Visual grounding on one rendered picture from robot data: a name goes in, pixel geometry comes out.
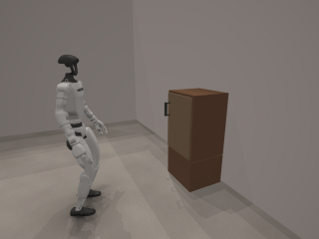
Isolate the right robot upper arm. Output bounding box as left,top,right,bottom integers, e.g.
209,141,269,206
55,83,71,119

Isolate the robot head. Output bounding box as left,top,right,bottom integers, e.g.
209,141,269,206
58,54,79,83

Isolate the robot left forearm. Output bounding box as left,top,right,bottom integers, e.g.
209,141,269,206
84,103,98,123

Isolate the robot right hand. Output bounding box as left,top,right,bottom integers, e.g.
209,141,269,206
72,143,93,168

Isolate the robot right forearm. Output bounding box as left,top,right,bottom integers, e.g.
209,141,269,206
56,111,79,146

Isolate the handle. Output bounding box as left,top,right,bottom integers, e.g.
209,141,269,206
164,102,170,117

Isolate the robot left hand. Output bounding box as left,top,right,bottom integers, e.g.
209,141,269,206
93,119,108,135

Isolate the robot right foot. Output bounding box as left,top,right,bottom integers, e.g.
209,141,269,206
70,206,96,216

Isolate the cupboard door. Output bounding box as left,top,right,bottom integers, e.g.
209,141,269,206
167,93,192,160

